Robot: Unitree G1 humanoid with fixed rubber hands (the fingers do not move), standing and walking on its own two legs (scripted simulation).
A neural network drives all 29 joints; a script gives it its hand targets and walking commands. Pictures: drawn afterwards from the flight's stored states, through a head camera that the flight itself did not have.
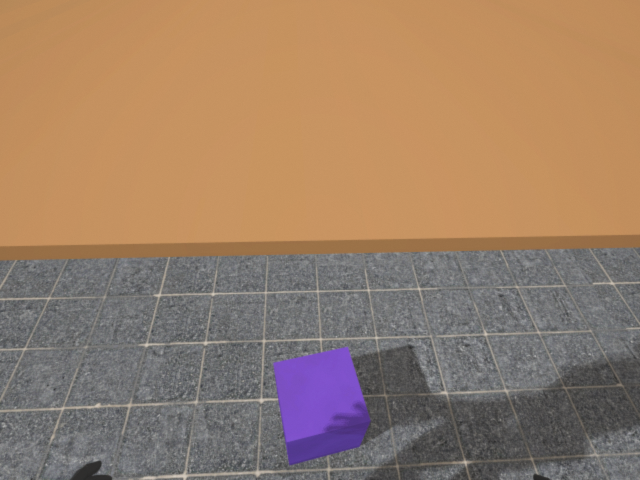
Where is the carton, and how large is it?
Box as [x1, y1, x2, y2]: [273, 347, 370, 464]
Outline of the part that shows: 347,347 273,363 289,464 359,446 370,420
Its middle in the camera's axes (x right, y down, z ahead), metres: +0.00 +0.48 +1.09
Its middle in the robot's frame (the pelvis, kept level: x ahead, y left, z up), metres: +0.42 -0.01 -0.66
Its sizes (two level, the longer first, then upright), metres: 0.210 0.200 0.250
